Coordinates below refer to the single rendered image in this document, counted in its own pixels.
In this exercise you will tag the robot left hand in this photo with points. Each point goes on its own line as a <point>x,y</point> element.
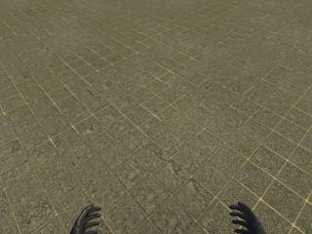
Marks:
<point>81,225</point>

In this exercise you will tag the robot right hand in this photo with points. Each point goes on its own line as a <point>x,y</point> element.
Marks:
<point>250,220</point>

